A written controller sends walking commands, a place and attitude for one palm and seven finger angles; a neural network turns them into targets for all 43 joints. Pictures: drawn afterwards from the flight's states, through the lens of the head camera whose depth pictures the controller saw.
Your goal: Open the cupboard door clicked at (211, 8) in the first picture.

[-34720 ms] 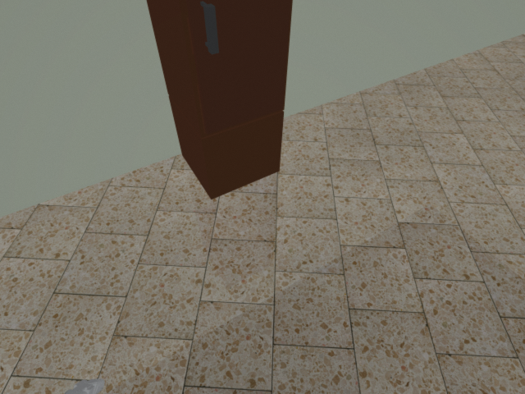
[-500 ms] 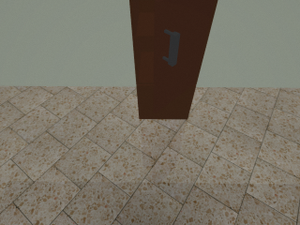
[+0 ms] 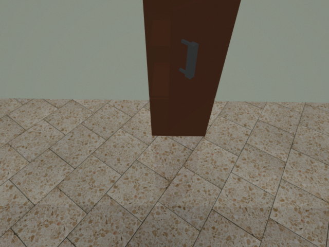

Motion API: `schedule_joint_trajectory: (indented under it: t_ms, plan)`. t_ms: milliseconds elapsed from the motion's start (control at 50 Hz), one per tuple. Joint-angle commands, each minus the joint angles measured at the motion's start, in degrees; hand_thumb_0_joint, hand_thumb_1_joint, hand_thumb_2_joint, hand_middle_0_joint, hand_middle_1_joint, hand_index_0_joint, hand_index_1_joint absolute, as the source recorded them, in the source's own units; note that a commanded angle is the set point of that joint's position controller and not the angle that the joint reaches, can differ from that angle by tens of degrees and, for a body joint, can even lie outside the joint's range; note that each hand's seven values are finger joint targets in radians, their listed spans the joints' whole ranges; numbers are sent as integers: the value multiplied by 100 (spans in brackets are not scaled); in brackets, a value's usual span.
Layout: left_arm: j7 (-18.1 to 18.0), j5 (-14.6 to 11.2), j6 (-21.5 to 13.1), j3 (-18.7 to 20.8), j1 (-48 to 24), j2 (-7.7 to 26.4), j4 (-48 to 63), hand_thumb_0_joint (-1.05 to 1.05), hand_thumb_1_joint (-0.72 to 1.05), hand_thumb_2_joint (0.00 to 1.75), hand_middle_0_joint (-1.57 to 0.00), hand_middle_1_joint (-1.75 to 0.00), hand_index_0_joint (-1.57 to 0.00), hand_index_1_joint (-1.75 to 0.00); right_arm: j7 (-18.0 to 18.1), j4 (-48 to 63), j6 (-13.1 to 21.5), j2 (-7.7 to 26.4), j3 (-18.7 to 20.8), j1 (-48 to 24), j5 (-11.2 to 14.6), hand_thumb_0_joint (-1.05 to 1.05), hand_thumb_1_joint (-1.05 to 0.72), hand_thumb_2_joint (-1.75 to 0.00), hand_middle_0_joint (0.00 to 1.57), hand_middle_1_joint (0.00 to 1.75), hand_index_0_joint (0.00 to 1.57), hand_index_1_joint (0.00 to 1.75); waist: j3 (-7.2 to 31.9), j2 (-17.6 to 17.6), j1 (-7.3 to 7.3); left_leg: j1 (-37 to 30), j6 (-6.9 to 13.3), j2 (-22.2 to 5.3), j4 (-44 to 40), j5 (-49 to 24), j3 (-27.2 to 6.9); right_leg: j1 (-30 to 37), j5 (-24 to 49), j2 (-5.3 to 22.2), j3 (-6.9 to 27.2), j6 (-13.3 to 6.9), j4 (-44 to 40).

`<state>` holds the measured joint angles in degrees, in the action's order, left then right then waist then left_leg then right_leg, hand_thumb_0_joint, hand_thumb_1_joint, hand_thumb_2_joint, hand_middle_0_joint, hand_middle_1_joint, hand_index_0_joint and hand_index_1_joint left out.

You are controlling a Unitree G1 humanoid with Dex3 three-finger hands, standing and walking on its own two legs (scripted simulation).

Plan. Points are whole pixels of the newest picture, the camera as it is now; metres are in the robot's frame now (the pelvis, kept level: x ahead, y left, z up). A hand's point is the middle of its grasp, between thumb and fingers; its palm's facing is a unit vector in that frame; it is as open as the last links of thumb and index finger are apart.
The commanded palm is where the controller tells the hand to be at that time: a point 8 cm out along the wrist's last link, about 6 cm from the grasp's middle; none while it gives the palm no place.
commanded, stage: look to check the result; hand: left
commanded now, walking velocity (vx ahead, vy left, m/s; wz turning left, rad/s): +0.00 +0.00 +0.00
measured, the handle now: (186, 59) +0.74 -0.04 +0.07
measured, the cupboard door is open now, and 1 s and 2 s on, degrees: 44 44 44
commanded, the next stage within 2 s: walk to a spot facing it in 0.50 s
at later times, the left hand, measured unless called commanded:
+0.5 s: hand out of the picture +0.02 +0.19 -0.17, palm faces +0.03 -0.97 -0.23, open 7.3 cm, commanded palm none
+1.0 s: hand out of the picture +0.06 +0.18 -0.18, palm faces -0.09 -0.96 -0.25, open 7.3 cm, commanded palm none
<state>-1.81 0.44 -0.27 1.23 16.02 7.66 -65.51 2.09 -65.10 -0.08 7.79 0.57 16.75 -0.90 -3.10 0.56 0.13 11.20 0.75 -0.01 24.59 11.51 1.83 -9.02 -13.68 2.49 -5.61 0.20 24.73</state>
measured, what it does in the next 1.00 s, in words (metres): stands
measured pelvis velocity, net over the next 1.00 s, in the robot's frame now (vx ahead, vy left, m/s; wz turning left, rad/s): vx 0.01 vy -0.02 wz -0.16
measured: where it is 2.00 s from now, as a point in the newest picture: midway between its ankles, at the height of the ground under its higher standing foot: outside the picture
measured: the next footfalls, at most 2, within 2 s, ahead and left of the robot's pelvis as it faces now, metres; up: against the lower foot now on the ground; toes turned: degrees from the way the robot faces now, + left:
left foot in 1.52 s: +0.10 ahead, +0.11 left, +0.00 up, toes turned -25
right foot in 1.86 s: -0.02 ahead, -0.14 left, +0.00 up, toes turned -41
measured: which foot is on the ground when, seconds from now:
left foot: down 0.00-1.00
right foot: down 0.00-1.00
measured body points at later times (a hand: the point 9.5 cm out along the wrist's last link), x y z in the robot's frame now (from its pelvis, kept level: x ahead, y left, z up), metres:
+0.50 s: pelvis +0.01 +0.00 +0.00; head +0.02 -0.01 +0.45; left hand +0.02 +0.24 -0.15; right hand +0.02 -0.24 -0.16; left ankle +0.02 +0.11 -0.74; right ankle +0.00 -0.12 -0.74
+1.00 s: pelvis +0.01 -0.02 -0.01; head +0.05 -0.04 +0.43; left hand +0.07 +0.23 -0.16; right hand +0.01 -0.26 -0.18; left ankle +0.02 +0.11 -0.74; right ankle -0.01 -0.11 -0.74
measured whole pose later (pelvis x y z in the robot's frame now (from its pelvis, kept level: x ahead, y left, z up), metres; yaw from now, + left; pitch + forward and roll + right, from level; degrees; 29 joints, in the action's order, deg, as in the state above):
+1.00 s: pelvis +0.01 -0.02 -0.01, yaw -9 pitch +0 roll +2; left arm 0.5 1.4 3.2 4.2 12.3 11.2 -58.3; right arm 2.5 -58.2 -1.3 10.7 3.0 11.7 -1.3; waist -6.3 0.1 -1.2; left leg 14.3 -0.6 -3.8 32.7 17.6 9.9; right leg -18.2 -21.2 0.6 -0.9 -0.7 39.1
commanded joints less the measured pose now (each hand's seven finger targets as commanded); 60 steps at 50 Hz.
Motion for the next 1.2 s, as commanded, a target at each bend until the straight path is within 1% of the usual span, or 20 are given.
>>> schedule_joint_trajectory:
  t_ms: [0, 600, 620, 660, 700, 780, 840, 900, 920, 940, 960, 980, 1000, 1020, 1040, 1060, 1080, 1100, 1120, 1180]
  plan:
    - [-13, 12, -63, 104, 351, 640, 119, 0, 90, 90, -20, -30, -20, -30, -4, 109, 50, 547, 71, 352, -30, 0, -90, -90, 20, 30, 20, 30, -234, -47, 10, 121, 72, -501, -568, -231, -454, -170, 107, 413, 476, -216, -599]
    - [46, 13, -124, 129, -205, 1190, 198, 0, 90, 90, -20, -30, -20, -30, -40, 170, 104, 1123, 110, -314, -13, 0, -90, -90, 20, 30, 20, 30, 61, -39, -12, -193, 56, -591, -702, -729, -537, 178, 528, 498, 520, -211, -779]
    - [49, 16, -118, 130, -224, 1200, 202, 0, 90, 90, -20, -30, -20, -30, -29, 158, 100, 1142, 112, -332, -17, 0, -90, -90, 20, 30, 20, 30, 32, -36, -7, -263, 51, -620, -689, -738, -497, 102, 590, 479, 579, -219, -786]
    - [36, 15, -39, 125, -113, 943, 214, 0, 90, 90, -20, -30, -20, -30, -4, 142, 42, 842, 83, -163, -14, 0, -90, -90, 20, 30, 20, 30, 79, -35, 8, -318, 0, -662, -474, -796, -320, -25, 841, 473, 636, -196, -664]
    - [40, 27, 35, 193, -139, 1005, 296, 0, 90, 90, -20, -30, -20, -30, 30, 189, -10, 880, 139, -50, -26, 0, -90, -90, 20, 30, 20, 30, 76, -65, 39, -277, -14, -712, -290, -753, -181, -139, 1096, 456, 738, -224, -408]
    - [105, 73, 161, 337, -223, 1110, 632, 0, 90, 90, -20, -30, -20, -30, 70, 499, -78, 1071, 294, -117, -32, 0, -90, -90, 20, 30, 20, 30, -12, 46, 50, -130, 62, -934, -137, -330, -114, -610, 912, 310, 839, -247, 47]
    - [154, 96, 195, 388, -243, 1042, 857, 0, 90, 90, -20, -30, -20, -30, 92, 721, -66, 1203, 385, -166, -40, 0, -90, -90, 20, 30, 20, 30, 144, 304, 36, -190, 217, -1235, -212, -200, -305, -903, 776, 74, 824, -199, 566]
    - [204, 114, 233, 417, -254, 909, 1064, 0, 90, 90, -20, -30, -20, -30, 100, 902, -41, 1376, 472, -213, -54, 0, -90, -90, 20, 30, 20, 30, 180, 809, -6, -26, 525, -1798, -491, -117, -643, -1110, -257, -179, 566, -115, 1498]
    - [224, 119, 253, 429, -254, 859, 1127, 0, 90, 90, -20, -30, -20, -30, 89, 958, -31, 1390, 491, -263, -63, 0, -90, -90, 20, 30, 20, 30, 153, 1055, -24, 65, 653, -1988, -579, -202, -663, -1151, -865, -200, 444, -82, 1847]
    - [241, 117, 263, 436, -253, 834, 1161, 0, 90, 90, -20, -30, -20, -30, 80, 1012, -34, 1390, 493, -329, -80, 0, -90, -90, 20, 30, 20, 30, 114, 1076, -46, 206, 717, -2060, -568, -278, -603, -1080, -1182, -166, 395, -72, 1999]
    - [251, 116, 239, 449, -115, 807, 1168, 0, 90, 90, -20, -30, -20, -30, 72, 1097, -30, 1373, 495, -458, -75, 0, -90, -90, 20, 30, 20, 30, 165, 882, -166, 326, 663, -2031, -294, -531, -441, -828, -1029, -103, 411, -94, 1717]
    - [255, 122, 212, 475, 78, 843, 1139, 0, 90, 90, -20, -30, -20, -30, 71, 1154, -35, 1366, 490, -589, -72, 0, -90, -90, 20, 30, 20, 30, 142, 649, -286, 518, 485, -1817, 177, -701, -156, -508, -463, -106, 408, -112, 1120]
    - [228, 146, 156, 534, 347, 1057, 1079, 0, 90, 90, -20, -30, -20, -30, 63, 1252, -66, 1244, 496, -712, -35, 0, -90, -90, 20, 30, 20, 30, 221, -159, -411, 827, 131, -1267, 1139, -252, 307, -128, 805, 228, 1076, -271, 234]
    - [154, 194, 100, 629, 430, 1674, 1049, 0, 90, 90, -20, -30, -20, -30, 18, 1412, -82, 831, 444, -685, 29, 0, -90, -90, 20, 30, 20, 30, 313, -1893, -381, 1865, -283, -413, 2357, 1689, 917, 426, 1784, 1552, 2852, -778, -454]
    - [94, 113, 74, 648, 731, 1681, 998, 0, 90, 90, -20, -30, -20, -30, 27, 1467, -172, 969, 443, -1017, -14, 0, -90, -90, 20, 30, 20, 30, 347, -2085, -671, 2031, -298, -177, 3527, 2402, 96, 262, 2495, 1679, 3439, -1003, -712]
    - [34, 106, 103, 641, 566, 1578, 1027, 0, 90, 90, -20, -30, -20, -30, 19, 1470, -192, 994, 488, -1036, 6, 0, -90, -90, 20, 30, 20, 30, 269, -1488, -491, 2255, -294, -272, 4043, 2100, -224, 341, 2462, 1592, 3285, -1183, -575]
    - [15, 96, 101, 614, 219, 1464, 1118, 0, 90, 90, -20, -30, -20, -30, 1, 1411, -177, 905, 477, -990, 15, 0, -90, -90, 20, 30, 20, 30, 253, -877, -312, 2398, -321, -353, 4258, 1671, -401, 478, 2420, 1373, 2915, -1273, -350]
    - [8, 89, 75, 600, 100, 1391, 1208, 0, 90, 90, -20, -30, -20, -30, -20, 1410, -161, 845, 448, -944, 9, 0, -90, -90, 20, 30, 20, 30, 404, -583, -238, 2376, -381, -384, 4257, 1410, -367, 562, 2541, 1188, 2663, -1223, -248]
    - [3, 83, 54, 580, 48, 1350, 1253, 0, 90, 90, -20, -30, -20, -30, -28, 1395, -172, 796, 444, -932, 2, 0, -90, -90, 20, 30, 20, 30, 504, -578, -207, 2307, -417, -390, 4204, 1223, -359, 604, 2606, 1059, 2456, -1123, -218]
    - [6, 89, 39, 580, 73, 1325, 1299, 0, 90, 90, -20, -30, -20, -30, -21, 1439, -204, 803, 438, -968, -3, 0, -90, -90, 20, 30, 20, 30, 549, -567, -200, 2204, -459, -327, 3945, 1023, -379, 593, 2419, 907, 2433, -1042, -313]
